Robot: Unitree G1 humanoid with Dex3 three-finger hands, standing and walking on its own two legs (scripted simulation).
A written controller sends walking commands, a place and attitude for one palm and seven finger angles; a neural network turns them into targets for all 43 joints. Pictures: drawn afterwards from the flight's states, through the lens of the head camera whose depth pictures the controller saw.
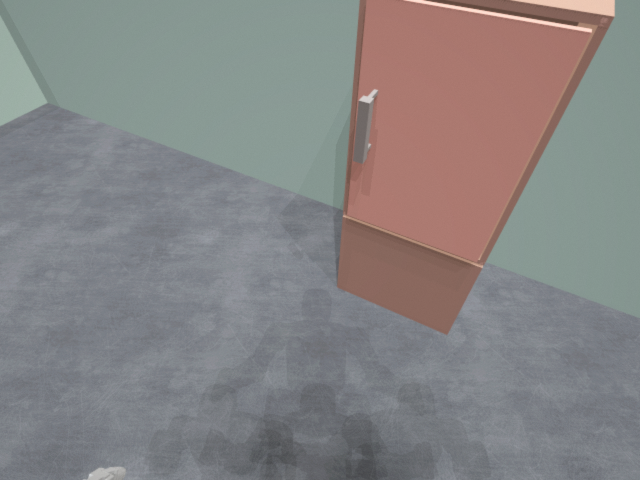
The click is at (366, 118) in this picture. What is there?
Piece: cupboard door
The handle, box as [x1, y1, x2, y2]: [353, 89, 377, 163]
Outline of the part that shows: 375,89 367,97 362,96 358,102 353,160 361,163 366,158 366,153 370,147 370,144 368,143 368,136 373,98 377,94 377,90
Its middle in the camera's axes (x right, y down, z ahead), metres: +0.11 -0.26 +0.90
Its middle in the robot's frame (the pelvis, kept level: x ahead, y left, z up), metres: +0.86 -0.06 -0.01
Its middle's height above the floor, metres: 0.76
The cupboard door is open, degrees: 0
